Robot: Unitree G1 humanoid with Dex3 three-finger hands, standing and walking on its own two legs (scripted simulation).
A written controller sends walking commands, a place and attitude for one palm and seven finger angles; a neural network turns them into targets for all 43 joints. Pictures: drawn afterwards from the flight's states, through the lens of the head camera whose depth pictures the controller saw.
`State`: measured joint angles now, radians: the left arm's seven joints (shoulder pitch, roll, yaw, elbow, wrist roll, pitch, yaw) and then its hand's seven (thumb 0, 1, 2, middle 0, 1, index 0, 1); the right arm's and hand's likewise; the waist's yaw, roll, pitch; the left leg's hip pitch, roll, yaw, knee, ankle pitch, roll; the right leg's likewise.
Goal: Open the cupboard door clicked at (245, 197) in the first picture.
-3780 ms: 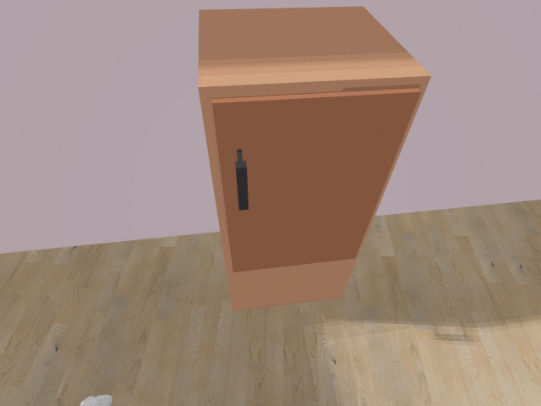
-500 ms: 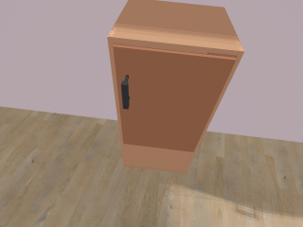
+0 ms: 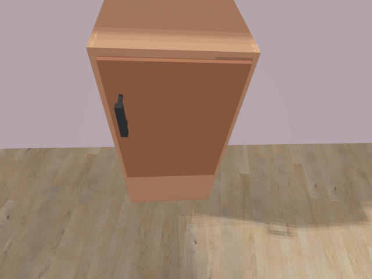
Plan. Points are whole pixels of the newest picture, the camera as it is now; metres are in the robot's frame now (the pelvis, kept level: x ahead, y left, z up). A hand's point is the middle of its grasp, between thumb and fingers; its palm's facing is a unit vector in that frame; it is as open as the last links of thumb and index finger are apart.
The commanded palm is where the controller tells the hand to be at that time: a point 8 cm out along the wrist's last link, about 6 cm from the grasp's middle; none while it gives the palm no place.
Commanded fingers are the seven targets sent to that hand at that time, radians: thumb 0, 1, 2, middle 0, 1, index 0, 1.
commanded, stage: come to a stop and stand still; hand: left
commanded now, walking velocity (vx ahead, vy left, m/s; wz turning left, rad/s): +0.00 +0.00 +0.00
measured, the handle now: (122, 116) +0.56 +0.17 -0.03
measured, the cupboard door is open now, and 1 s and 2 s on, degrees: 0 0 0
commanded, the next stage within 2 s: look again from close up in 0.46 s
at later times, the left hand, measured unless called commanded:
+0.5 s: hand out of the picture +0.04 +0.13 -0.18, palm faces +0.06 -0.98 -0.21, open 7.2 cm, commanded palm none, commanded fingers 0.00 0.90 0.90 -0.20 -0.30 -0.20 -0.30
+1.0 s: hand out of the picture +0.00 +0.17 -0.18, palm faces +0.01 -0.98 -0.21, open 7.4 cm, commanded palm none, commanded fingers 0.00 0.90 0.90 -0.20 -0.30 -0.20 -0.30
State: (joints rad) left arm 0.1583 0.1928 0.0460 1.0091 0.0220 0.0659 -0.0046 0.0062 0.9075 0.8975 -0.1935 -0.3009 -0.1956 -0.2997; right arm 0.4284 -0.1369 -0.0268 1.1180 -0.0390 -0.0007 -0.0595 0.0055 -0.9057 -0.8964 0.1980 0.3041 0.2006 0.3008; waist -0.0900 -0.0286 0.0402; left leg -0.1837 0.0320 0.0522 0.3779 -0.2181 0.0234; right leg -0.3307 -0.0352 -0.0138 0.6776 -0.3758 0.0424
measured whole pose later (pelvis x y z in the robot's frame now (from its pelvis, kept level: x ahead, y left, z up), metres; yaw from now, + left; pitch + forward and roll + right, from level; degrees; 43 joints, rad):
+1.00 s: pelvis +0.01 -0.01 -0.01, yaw +0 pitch -1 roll +0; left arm 0.30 0.16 -0.01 1.08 0.02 0.00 0.03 0.00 0.90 0.90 -0.20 -0.30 -0.20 -0.30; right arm 0.29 -0.17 0.01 1.07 -0.02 -0.01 -0.02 0.01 -0.93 -0.90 0.20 0.30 0.20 0.30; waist 0.00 0.01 0.03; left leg -0.23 0.00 0.08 0.50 -0.26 0.03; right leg -0.20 -0.06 -0.03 0.51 -0.30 0.03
